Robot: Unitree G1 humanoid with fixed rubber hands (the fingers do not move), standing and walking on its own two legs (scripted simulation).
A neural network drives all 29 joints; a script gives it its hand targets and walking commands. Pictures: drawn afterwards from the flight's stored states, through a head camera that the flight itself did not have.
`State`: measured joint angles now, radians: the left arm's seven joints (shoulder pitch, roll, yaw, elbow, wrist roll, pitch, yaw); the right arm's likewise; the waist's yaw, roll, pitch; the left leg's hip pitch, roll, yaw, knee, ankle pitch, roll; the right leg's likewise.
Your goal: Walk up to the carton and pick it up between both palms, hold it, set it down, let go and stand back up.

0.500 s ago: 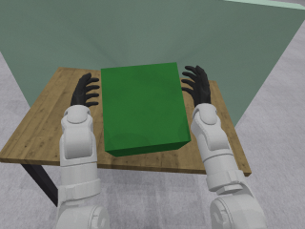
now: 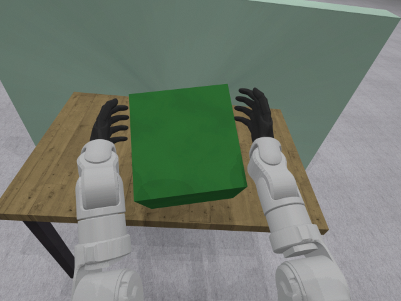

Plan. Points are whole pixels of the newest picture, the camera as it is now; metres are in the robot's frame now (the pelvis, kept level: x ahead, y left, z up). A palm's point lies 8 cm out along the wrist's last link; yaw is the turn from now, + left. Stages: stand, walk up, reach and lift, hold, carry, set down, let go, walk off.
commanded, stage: hold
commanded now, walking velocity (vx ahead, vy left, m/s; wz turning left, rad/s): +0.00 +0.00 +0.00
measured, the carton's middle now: (186, 151) +0.40 -0.01 +0.08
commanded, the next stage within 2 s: set down in 0.42 s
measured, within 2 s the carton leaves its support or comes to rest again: neither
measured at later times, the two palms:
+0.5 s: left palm (106, 143) +0.35 +0.14 +0.17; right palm (264, 129) +0.35 -0.15 +0.19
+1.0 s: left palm (117, 156) +0.37 +0.14 +0.11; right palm (255, 130) +0.38 -0.15 +0.16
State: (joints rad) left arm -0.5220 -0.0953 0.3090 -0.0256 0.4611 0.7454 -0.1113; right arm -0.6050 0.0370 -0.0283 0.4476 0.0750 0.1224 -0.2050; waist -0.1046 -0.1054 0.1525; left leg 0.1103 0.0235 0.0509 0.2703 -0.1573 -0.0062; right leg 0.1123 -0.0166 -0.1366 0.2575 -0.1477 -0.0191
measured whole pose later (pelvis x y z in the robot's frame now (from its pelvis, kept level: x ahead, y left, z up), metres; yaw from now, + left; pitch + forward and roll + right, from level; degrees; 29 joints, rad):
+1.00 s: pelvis +0.02 -0.01 +0.00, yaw +0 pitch -8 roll +0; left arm -0.39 -0.16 0.30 0.14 0.41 0.44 -0.01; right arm -0.58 0.05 -0.10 0.61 -0.04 -0.21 -0.14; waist -0.06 -0.06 0.11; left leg 0.07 0.04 0.06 0.25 -0.17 -0.02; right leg 0.07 0.00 -0.13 0.23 -0.16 -0.03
